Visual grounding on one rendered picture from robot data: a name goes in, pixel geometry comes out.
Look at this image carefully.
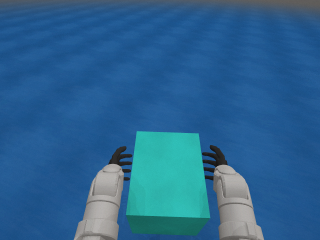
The left robot hand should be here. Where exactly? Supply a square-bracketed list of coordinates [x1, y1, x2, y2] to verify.
[108, 146, 133, 181]

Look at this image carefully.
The left robot forearm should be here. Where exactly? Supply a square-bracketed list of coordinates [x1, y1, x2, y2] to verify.
[74, 164, 124, 240]

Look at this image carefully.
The right robot forearm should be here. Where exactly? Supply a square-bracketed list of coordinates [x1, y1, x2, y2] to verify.
[213, 165, 264, 240]

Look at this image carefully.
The right robot hand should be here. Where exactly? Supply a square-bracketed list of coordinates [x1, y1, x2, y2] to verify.
[202, 145, 228, 181]

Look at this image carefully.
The carton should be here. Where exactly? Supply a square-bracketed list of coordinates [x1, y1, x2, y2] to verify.
[126, 131, 210, 236]

